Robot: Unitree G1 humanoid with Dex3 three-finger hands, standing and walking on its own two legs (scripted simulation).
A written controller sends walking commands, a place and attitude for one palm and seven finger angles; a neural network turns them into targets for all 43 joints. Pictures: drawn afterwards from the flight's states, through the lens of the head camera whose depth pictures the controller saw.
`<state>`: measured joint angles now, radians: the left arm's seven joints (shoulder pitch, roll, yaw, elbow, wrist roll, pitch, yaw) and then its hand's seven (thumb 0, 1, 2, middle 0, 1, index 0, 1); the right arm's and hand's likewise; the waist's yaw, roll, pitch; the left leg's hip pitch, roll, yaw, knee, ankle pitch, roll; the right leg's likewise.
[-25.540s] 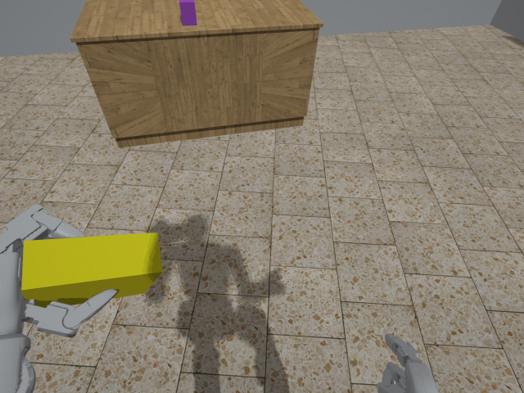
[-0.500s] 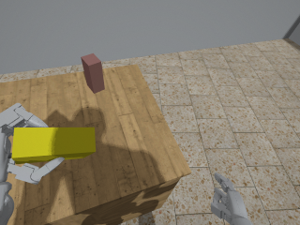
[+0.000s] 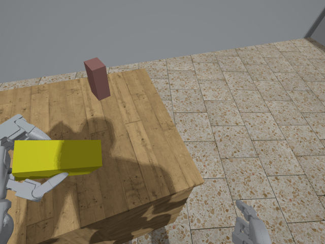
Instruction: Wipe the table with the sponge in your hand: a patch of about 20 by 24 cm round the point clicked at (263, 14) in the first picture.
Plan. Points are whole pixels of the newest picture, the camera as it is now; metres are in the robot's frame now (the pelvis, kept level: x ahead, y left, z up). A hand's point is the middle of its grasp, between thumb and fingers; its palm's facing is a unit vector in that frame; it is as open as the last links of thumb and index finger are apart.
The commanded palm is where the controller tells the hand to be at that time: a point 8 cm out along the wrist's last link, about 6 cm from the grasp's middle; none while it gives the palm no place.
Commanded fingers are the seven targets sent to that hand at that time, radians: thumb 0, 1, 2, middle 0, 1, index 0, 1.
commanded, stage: shuffle to correct the standing spot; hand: left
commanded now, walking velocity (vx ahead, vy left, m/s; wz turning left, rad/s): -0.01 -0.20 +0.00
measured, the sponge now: (71, 159) +0.24 +0.21 +0.13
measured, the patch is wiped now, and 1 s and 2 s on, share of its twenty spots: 0.00 0.00 0.00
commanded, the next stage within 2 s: come to a stop and stand still in 0.68 s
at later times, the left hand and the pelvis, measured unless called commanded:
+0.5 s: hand (82, 158) +0.23 +0.17 +0.16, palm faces +0.32 -0.86 -0.40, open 9.4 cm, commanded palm +0.17 +0.21 +0.17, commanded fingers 0.00 0.10 1.30 -1.20 -1.60 -1.20 -1.60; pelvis +0.00 -0.06 +0.00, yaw -1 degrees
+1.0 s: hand (93, 155) +0.24 +0.16 +0.15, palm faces +0.31 -0.85 -0.43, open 9.4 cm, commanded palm +0.18 +0.20 +0.17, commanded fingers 0.00 0.10 1.30 -1.20 -1.60 -1.20 -1.60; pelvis +0.02 -0.08 +0.00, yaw +0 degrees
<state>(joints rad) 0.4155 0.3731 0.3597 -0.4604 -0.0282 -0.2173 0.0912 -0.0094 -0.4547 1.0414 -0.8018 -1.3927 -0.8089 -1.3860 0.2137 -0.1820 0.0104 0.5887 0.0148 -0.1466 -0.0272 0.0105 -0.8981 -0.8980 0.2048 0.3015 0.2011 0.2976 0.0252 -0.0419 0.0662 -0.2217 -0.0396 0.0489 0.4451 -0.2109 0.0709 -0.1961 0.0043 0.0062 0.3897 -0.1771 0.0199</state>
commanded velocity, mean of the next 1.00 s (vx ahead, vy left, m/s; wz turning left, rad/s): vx -0.01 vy -0.15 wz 0.00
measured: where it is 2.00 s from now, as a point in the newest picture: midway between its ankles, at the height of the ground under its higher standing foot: outside the picture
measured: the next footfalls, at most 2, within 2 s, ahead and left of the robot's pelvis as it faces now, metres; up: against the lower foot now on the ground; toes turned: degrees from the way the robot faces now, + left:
none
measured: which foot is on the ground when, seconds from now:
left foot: down 0.00-1.00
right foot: down 0.00-1.00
